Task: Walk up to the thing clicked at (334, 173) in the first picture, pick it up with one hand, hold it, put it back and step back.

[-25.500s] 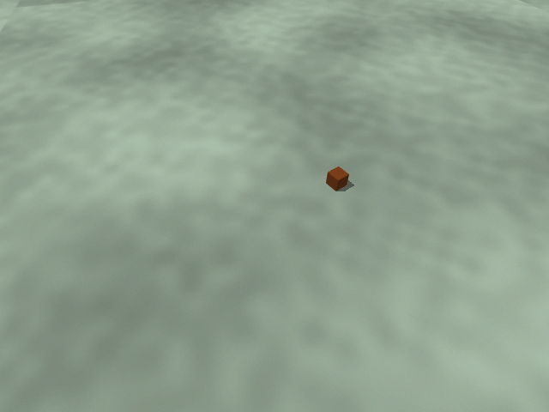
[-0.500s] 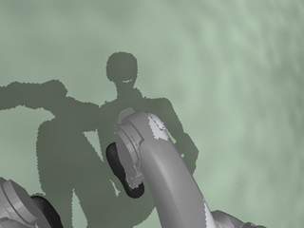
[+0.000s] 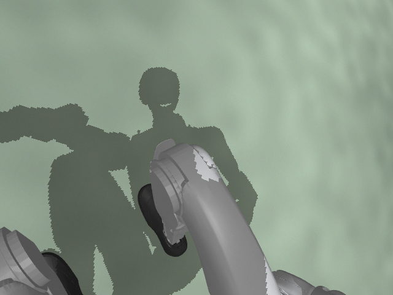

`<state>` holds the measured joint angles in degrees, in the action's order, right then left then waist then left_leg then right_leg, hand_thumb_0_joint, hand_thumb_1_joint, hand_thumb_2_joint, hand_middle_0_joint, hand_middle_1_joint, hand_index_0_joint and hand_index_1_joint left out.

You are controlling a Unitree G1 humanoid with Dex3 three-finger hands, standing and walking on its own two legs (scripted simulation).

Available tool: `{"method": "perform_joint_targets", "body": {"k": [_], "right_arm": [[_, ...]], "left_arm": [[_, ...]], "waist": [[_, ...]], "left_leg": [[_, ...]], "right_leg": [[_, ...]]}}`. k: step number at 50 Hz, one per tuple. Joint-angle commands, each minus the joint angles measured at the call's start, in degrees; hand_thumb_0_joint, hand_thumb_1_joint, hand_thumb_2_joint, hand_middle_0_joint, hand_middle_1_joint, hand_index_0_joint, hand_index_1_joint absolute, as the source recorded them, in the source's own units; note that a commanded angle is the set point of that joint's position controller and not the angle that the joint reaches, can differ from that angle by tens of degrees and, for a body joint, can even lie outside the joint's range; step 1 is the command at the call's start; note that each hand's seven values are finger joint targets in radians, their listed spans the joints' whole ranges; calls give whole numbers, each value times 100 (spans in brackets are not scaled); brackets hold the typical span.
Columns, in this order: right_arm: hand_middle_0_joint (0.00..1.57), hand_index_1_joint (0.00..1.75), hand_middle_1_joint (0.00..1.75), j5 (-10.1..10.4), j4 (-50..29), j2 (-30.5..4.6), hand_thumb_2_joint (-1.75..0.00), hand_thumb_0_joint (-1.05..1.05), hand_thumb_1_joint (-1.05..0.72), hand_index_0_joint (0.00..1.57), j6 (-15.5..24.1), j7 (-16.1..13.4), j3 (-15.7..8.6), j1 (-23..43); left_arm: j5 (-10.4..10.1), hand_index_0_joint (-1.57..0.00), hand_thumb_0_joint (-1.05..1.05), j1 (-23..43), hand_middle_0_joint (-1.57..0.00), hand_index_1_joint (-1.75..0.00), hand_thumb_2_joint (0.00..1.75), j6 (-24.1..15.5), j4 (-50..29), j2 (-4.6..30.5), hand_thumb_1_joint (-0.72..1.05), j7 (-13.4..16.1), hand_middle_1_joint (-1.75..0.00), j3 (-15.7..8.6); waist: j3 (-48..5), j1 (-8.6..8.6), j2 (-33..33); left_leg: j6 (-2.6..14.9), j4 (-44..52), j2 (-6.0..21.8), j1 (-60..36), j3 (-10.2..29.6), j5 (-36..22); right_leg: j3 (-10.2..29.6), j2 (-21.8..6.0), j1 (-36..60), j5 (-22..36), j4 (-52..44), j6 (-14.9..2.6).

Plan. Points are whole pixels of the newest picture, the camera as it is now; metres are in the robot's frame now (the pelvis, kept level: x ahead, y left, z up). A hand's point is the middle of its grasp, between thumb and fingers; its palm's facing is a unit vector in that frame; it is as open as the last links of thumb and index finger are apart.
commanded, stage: withdraw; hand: left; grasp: from above
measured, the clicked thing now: out of the picture +0.47 +0.29 -0.27
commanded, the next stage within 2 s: home in 0.90 s
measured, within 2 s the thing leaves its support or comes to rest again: rests again in 0.30 s
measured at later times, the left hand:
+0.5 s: hand out of the picture +0.49 +0.32 -0.12, palm faces -0.11 -0.31 -0.94, open 13.2 cm
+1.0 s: hand out of the picture +0.44 +0.28 -0.13, palm faces -0.52 -0.15 -0.84, open 14.1 cm
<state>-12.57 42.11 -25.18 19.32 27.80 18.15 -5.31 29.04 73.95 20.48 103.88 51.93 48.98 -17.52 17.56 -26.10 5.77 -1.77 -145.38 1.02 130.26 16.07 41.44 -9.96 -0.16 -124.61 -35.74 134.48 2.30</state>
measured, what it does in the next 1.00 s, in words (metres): stands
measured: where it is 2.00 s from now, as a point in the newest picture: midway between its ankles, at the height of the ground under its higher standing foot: (125, 266)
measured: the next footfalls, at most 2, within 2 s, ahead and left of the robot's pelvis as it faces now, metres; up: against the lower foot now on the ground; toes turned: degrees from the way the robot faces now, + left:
none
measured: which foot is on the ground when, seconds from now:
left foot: down 0.00-1.00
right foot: down 0.00-1.00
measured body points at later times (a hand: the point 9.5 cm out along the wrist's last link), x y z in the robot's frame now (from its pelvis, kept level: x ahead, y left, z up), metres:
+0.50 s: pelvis +0.00 +0.00 +0.02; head +0.25 +0.07 +0.39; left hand +0.49 +0.33 -0.07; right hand +0.03 -0.26 -0.06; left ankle +0.07 +0.13 -0.28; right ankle +0.13 -0.12 -0.28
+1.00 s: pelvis +0.00 -0.01 +0.03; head +0.23 +0.05 +0.41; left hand +0.47 +0.28 -0.08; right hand +0.04 -0.28 -0.08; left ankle +0.07 +0.13 -0.28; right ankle +0.13 -0.12 -0.28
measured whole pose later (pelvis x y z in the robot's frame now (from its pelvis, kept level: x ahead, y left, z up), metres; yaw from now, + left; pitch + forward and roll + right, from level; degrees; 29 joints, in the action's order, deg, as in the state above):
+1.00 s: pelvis +0.00 -0.01 +0.03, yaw +6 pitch +31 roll -6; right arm -6.6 42.3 -18.6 5.9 10.3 5.3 -11.9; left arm 63.6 57.4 -2.7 82.0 36.2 14.4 -1.7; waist 0.5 -15.8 -2.3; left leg -0.9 -135.7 1.6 129.3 7.6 38.2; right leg -3.5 -1.4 -127.0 -35.1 130.5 1.2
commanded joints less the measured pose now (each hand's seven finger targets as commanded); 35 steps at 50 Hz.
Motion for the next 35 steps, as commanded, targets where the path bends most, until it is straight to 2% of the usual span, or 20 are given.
{"method": "perform_joint_targets", "body": {"k": [1,2,3,5,6,9,11,14,16,18,19,21,23,24,26,27,29,31,32,35], "right_arm": [[20,30,30,14,268,-1872,-89,0,-87,20,-16,-6,-463,-1271],[20,30,30,25,235,-1916,-89,0,-87,20,-23,-1,-482,-1282],[20,30,30,26,239,-1909,-89,0,-89,20,-6,-10,-483,-1354],[20,30,30,45,312,-1890,-90,0,-89,20,4,-27,-509,-1263],[20,30,30,19,279,-1835,-89,0,-89,20,-12,-1,-494,-1353],[20,30,30,30,323,-1775,-89,0,-88,20,-12,-3,-540,-1317],[20,30,30,55,346,-1718,-89,0,-89,20,-32,18,-610,-1446],[20,30,30,146,504,-1588,-90,0,-89,20,-122,-8,-855,-1492],[20,30,30,287,181,-1523,-90,0,-89,20,-202,-62,-1106,-1403],[20,30,30,449,284,-1414,-90,0,-90,20,-308,-145,-1275,-1504],[20,30,30,505,426,-1320,-90,0,-90,20,-386,-191,-1384,-1694],[20,30,30,628,491,-1160,-90,0,-91,20,-460,-249,-1506,-1677],[20,30,30,675,635,-1125,-90,0,-90,20,-514,-344,-1656,-1810],[20,30,30,676,693,-1097,-90,0,-90,20,-523,-412,-1699,-1837],[20,30,30,685,787,-1064,-89,0,-90,20,-522,-547,-1790,-1963],[20,30,30,666,908,-972,-90,0,-90,20,-543,-623,-1795,-1927],[20,30,30,682,740,-930,-90,0,-89,20,-557,-802,-1836,-1807],[20,30,30,688,727,-894,-90,0,-90,20,-619,-978,-1849,-1701],[20,30,30,708,642,-836,-90,0,-90,20,-655,-1055,-1831,-1681],[20,30,30,701,474,-720,-90,0,-90,20,-806,-1254,-1755,-1626]], "left_arm": [[131,-27,0,1505,-31,-74,85,-63,-500,933,-30,218,-69,191],[70,-25,0,1482,-29,-76,85,-68,-471,929,-31,220,-72,134],[150,-30,0,1513,-28,-78,79,-70,-500,899,-25,223,-79,193],[208,-32,0,1648,-31,-75,77,-64,-625,1043,-23,227,-76,163],[167,-31,0,1623,-30,-76,77,-52,-623,888,-23,198,-77,196],[245,-28,0,1821,-27,-78,79,-7,-944,935,-26,150,-79,196],[417,-27,0,1870,-26,-79,81,48,-1332,1027,-29,75,-80,141],[912,-26,0,2134,-26,-79,81,172,-2320,1344,-30,-163,-79,64],[969,-23,0,1529,-23,-81,84,354,-2553,549,-35,-435,-82,406],[1126,-21,0,1290,-20,-84,86,457,-2841,402,-38,-736,-84,580],[1215,-20,0,1212,-20,-84,86,508,-3078,379,-38,-889,-84,547],[1366,-21,0,688,-21,-83,85,634,-2661,-207,-38,-1211,-83,784],[1602,-22,0,519,-21,-83,85,657,-2473,-548,-36,-1543,-84,1006],[1660,-24,0,624,-24,-82,83,604,-2402,-770,-34,-1732,-82,1208],[1799,-24,0,831,-24,-82,84,458,-2468,-837,-34,-2060,-82,1335],[1771,-24,0,1029,-23,-82,84,337,-2421,-941,-34,-2267,-83,1484],[1981,-18,0,1378,-18,-89,89,63,-2639,-1285,-40,-2651,-90,1820],[2233,-13,0,1446,-13,-95,94,-209,-2721,-1187,-46,-2976,-96,1973],[2371,-10,0,1478,-9,-99,98,-366,-2709,-1161,-51,-3072,-99,2040],[2745,-7,0,1273,-8,-102,101,-775,-2447,-801,-55,-3218,-101,2013]], "waist": [[-3893,-547,-2611],[-3877,-546,-2620],[-3954,-564,-2618],[-3965,-514,-2697],[-4074,-535,-2671],[-4298,-435,-2977],[-4642,-330,-3159],[-5458,3,-3657],[-6213,308,-3656],[-6383,497,-3542],[-6462,612,-3500],[-6195,705,-3167],[-5802,641,-2695],[-5530,511,-2433],[-5247,503,-2221],[-4951,400,-2061],[-4990,319,-1980],[-4834,328,-1986],[-4867,439,-2040],[-4989,584,-1866]], "left_leg": [[220,1481,86,-2500,-556,-889],[216,1493,93,-2551,-511,-914],[234,1476,101,-2469,-540,-950],[230,1540,93,-2445,-583,-898],[212,1528,91,-2498,-591,-1031],[178,1551,125,-2715,-606,-1217],[167,1598,132,-2842,-666,-1391],[105,1759,158,-2959,-910,-1549],[108,1894,145,-3160,-1021,-1779],[168,1987,99,-2808,-1107,-1663],[179,1928,95,-2697,-1173,-1820],[218,1988,71,-2327,-1181,-1611],[254,2110,57,-2189,-1138,-1502],[294,2217,43,-1996,-1101,-1215],[284,2480,35,-2153,-973,-801],[280,2545,5,-2021,-1008,-442],[274,2656,-23,-2292,-906,-178],[259,2736,-71,-2436,-911,45],[249,2768,-87,-2422,-992,14],[244,2662,-132,-2406,-1263,-280]], "right_leg": [[-650,196,2263,1310,-1216,-147],[-677,186,2218,1305,-1158,-151],[-635,233,2321,1391,-1229,-153],[-621,198,2361,1377,-1256,-148],[-628,227,2449,1461,-1256,-142],[-587,206,2409,1635,-1240,-159],[-542,227,2537,1783,-1270,-181],[-415,273,2646,1908,-1398,-250],[-306,337,2905,2030,-1489,-326],[-185,378,2843,1953,-1544,-341],[-131,396,2809,2103,-1518,-349],[-110,404,2410,1815,-1499,-379],[-97,418,2114,1636,-1538,-374],[-74,425,1978,1304,-1654,-371],[-68,373,1608,793,-1762,-402],[-5,383,1554,342,-1887,-392],[43,326,1317,130,-1927,-404],[95,315,1200,-53,-1950,-414],[121,310,1255,-48,-1938,-441],[189,286,1590,-10,-2002,-455]]}}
